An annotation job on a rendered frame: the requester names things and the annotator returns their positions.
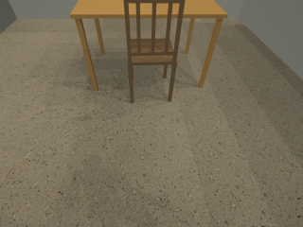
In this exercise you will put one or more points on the table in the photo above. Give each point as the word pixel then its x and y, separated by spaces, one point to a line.
pixel 114 9

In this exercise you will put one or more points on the chair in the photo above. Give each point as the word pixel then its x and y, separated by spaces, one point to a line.
pixel 154 51

